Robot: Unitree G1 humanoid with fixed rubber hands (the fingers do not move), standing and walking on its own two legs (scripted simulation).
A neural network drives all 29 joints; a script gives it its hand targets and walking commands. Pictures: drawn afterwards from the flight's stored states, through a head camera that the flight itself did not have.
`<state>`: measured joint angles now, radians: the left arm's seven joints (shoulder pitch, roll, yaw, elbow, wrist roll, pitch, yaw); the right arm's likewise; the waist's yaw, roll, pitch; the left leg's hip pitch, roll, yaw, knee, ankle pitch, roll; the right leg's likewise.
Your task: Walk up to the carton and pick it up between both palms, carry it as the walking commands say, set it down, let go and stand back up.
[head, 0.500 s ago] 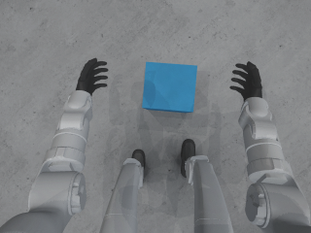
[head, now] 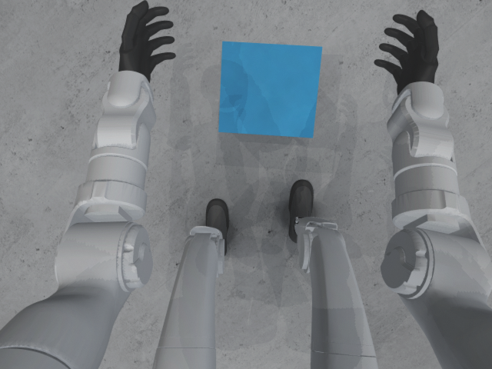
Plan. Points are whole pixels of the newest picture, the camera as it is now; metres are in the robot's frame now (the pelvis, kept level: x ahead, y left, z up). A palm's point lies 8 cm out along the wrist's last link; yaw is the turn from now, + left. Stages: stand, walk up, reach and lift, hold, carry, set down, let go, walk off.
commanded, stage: reach and lift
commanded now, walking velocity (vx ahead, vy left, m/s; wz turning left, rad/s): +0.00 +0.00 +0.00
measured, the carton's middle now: (267, 96) +0.48 -0.02 -0.55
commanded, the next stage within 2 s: none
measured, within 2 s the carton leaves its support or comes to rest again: neither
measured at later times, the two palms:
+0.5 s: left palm (170, 83) +0.48 +0.17 -0.31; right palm (367, 87) +0.47 -0.20 -0.32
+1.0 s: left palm (184, 94) +0.48 +0.17 -0.44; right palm (342, 101) +0.46 -0.19 -0.45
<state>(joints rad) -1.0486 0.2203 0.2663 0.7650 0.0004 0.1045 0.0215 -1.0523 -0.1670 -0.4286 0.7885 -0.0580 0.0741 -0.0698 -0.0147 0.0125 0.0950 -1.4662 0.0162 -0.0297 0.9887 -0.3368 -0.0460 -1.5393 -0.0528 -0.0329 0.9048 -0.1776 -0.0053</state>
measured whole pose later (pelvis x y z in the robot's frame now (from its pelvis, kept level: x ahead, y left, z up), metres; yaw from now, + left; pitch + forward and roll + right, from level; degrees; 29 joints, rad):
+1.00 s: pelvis -0.07 +0.01 -0.23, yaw +0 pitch +35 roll -1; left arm -1.50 0.40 0.08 1.01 -0.16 0.15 0.10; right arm -1.52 -0.33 -0.26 1.12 0.08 0.08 -0.14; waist -0.03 0.02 0.52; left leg -2.03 -0.04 -0.07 2.01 -0.60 -0.06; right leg -2.11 -0.05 0.02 1.89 -0.39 0.01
